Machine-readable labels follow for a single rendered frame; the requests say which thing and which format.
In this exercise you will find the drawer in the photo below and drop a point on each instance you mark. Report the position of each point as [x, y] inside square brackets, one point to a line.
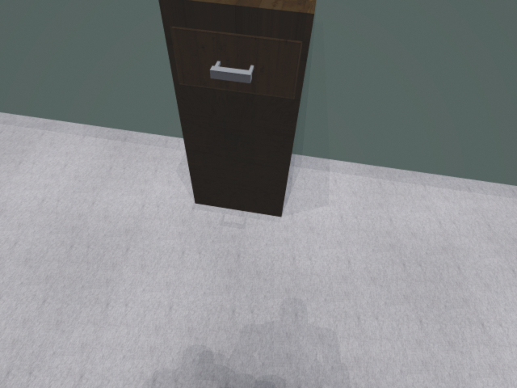
[275, 60]

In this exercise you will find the cabinet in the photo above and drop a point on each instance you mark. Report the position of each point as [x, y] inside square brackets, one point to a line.
[239, 143]

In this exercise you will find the handle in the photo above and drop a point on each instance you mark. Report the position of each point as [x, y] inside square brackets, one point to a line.
[231, 74]

